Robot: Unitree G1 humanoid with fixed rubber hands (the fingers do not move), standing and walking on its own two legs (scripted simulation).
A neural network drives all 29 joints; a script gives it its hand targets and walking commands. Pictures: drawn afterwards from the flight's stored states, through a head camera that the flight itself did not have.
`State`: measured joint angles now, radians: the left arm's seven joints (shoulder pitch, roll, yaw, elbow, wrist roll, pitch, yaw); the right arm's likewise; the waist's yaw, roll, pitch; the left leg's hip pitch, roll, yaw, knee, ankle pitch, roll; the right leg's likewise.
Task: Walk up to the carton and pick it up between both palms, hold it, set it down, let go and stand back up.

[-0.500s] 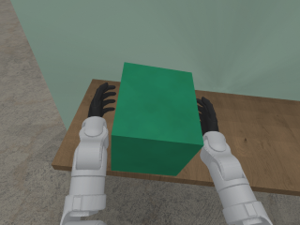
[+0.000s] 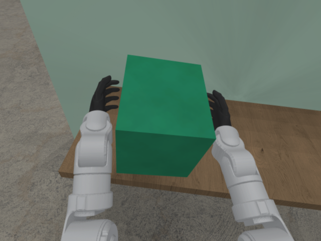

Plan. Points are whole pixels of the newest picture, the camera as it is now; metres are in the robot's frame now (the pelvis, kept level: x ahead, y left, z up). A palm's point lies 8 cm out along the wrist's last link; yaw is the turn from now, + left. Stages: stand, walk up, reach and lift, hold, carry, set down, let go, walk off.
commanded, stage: reach and lift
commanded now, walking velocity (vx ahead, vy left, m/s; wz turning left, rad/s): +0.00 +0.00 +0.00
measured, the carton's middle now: (158, 118) +0.40 +0.00 +0.11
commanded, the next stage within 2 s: hold in 0.18 s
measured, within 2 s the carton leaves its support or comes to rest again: neither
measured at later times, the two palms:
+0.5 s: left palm (97, 109) +0.37 +0.14 +0.18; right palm (222, 120) +0.35 -0.15 +0.16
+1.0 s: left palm (91, 112) +0.36 +0.15 +0.18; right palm (218, 121) +0.34 -0.13 +0.16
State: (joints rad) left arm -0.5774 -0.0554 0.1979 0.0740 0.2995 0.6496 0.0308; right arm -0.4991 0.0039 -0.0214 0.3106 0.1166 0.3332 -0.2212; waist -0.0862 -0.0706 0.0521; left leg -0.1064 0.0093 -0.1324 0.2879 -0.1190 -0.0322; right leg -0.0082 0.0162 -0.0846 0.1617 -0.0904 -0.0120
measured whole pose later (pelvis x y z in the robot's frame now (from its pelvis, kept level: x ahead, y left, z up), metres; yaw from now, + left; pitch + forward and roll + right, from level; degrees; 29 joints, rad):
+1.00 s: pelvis +0.00 +0.00 +0.00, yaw +0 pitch -5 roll -1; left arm -0.55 -0.06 0.22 -0.01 0.31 0.72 0.01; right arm -0.51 -0.01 0.02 0.28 0.16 0.36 -0.24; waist -0.08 -0.07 0.05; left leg -0.08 0.01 -0.12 0.28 -0.11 -0.03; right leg 0.03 0.02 -0.10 0.14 -0.08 -0.01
